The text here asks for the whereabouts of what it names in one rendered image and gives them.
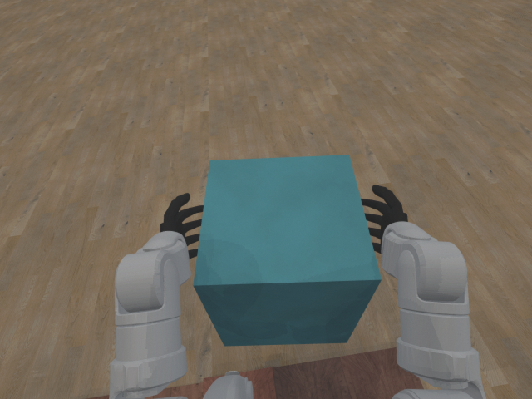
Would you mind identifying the carton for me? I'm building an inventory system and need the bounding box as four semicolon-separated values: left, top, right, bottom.
193;155;382;346

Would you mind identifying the left robot forearm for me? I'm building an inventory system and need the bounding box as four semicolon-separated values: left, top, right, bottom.
109;231;191;399

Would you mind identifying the robot right hand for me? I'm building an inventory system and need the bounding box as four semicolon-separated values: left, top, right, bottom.
361;185;408;253

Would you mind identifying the right robot forearm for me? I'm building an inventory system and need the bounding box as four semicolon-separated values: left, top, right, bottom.
381;221;486;399

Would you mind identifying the robot left hand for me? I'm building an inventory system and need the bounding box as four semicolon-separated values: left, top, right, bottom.
160;193;204;259

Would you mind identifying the left robot thigh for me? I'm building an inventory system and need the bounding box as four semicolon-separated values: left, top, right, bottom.
203;375;254;399

